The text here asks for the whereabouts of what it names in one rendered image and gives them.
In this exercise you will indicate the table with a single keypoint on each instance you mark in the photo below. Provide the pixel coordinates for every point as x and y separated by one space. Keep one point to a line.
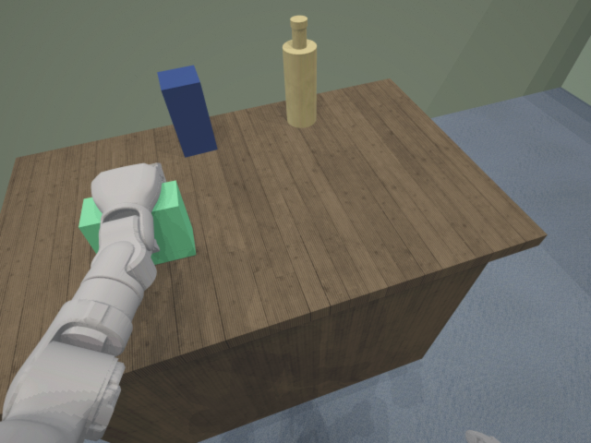
325 255

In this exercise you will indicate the sponge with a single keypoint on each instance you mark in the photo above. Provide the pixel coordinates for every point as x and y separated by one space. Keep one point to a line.
172 228

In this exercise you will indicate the robot left hand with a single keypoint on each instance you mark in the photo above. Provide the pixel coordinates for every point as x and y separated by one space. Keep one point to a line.
139 184

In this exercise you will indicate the robot left forearm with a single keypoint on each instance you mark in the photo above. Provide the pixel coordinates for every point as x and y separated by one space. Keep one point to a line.
99 316

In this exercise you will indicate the left robot upper arm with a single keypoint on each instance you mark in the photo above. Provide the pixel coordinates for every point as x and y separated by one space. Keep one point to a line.
68 396

